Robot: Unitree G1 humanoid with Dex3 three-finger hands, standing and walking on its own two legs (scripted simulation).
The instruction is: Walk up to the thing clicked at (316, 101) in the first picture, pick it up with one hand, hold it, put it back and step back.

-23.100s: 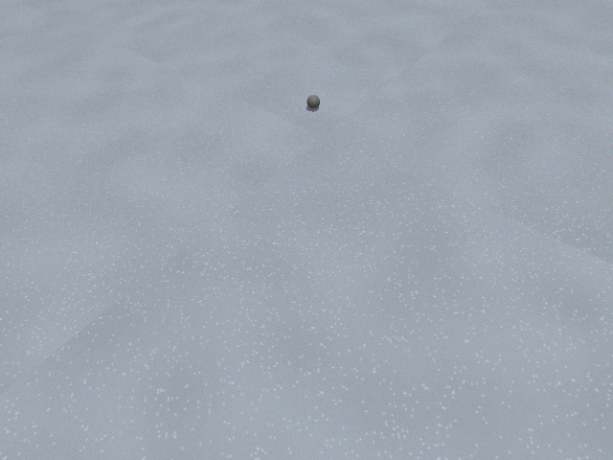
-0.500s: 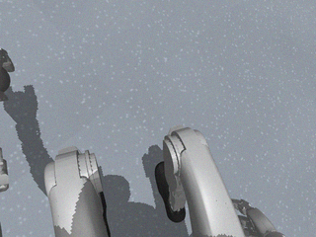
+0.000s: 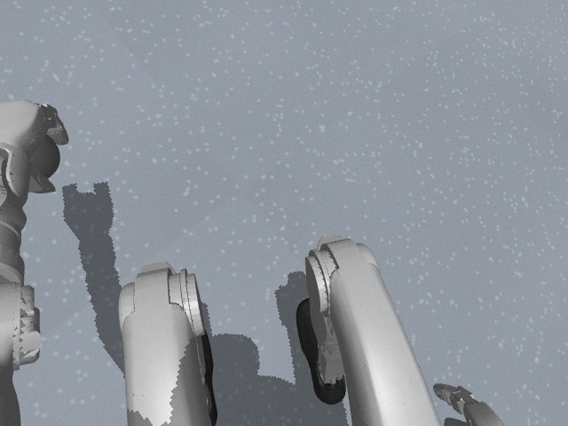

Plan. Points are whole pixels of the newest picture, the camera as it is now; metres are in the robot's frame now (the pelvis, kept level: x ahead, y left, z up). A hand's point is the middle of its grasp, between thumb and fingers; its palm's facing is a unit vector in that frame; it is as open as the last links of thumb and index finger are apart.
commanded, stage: lift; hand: left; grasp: from above
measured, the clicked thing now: (27, 155) +0.48 +0.33 -0.15
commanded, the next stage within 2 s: hold in 1.38 s
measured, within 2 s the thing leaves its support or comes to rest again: neither
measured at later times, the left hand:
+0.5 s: hand out of the picture +0.40 +0.31 +0.05, palm faces -0.41 -0.13 -0.90, open 8.7 cm
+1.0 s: hand out of the picture +0.34 +0.28 +0.23, palm faces -0.43 -0.14 -0.89, open 8.7 cm
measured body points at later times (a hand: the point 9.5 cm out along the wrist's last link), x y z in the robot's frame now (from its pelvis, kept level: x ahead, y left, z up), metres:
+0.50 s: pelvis +0.00 +0.00 +0.13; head +0.17 +0.05 +0.54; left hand +0.41 +0.31 +0.10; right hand +0.15 -0.25 +0.01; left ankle +0.09 +0.12 -0.33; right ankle +0.11 -0.13 -0.33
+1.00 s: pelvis +0.03 +0.00 +0.30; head +0.10 +0.01 +0.74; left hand +0.35 +0.28 +0.28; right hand +0.16 -0.26 +0.18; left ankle +0.08 +0.12 -0.33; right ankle +0.11 -0.13 -0.33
